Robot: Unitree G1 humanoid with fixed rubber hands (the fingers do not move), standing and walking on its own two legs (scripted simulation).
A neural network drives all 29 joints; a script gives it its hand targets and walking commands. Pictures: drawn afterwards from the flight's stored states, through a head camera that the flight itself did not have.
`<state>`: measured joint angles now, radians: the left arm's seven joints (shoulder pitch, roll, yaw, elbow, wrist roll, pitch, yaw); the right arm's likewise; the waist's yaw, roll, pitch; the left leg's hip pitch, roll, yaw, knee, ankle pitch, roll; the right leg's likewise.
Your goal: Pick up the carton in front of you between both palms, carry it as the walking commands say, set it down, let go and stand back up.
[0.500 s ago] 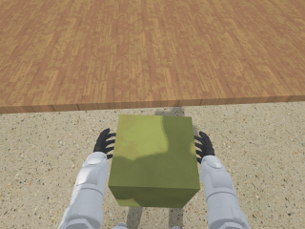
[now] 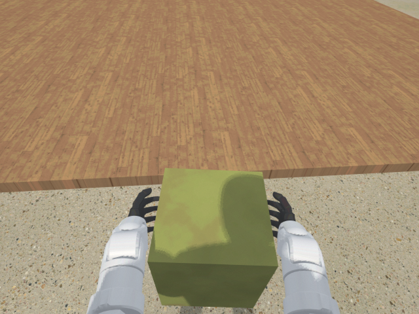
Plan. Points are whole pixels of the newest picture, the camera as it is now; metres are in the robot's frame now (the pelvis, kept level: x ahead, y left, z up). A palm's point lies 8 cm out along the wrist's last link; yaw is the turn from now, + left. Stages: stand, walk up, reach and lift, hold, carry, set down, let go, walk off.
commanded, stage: reach and lift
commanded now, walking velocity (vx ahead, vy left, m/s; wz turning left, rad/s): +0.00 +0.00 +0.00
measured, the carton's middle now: (210, 240) +0.30 +0.00 -0.05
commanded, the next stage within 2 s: hold in 0.80 s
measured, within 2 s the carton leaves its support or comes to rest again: neither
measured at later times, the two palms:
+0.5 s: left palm (136, 217) +0.31 +0.15 +0.03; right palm (285, 220) +0.31 -0.15 +0.03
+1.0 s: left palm (135, 216) +0.29 +0.15 +0.06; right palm (291, 221) +0.29 -0.15 +0.06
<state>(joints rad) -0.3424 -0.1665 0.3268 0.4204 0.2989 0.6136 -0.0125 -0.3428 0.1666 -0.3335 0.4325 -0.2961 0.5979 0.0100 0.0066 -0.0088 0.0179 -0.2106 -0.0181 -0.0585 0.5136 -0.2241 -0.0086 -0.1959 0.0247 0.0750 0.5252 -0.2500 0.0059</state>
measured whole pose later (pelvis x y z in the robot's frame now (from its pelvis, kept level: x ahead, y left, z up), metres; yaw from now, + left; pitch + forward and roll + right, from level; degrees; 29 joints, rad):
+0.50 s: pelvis +0.02 +0.00 +0.01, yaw +0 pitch -5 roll +0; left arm -0.27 -0.15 0.24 0.30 0.27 0.66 -0.01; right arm -0.27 0.15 -0.25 0.32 -0.27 0.64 0.01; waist 0.01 -0.01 0.03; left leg -0.13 -0.02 -0.06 0.42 -0.20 -0.01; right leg -0.11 0.02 0.08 0.42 -0.23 0.01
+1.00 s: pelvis +0.02 +0.00 +0.01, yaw +0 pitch -7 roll +0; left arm -0.20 -0.14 0.17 0.16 0.24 0.75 0.00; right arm -0.20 0.14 -0.18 0.17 -0.24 0.74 0.00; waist 0.00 -0.01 0.03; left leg -0.06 -0.01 -0.07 0.37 -0.18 -0.01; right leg -0.04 0.02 0.07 0.37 -0.20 0.00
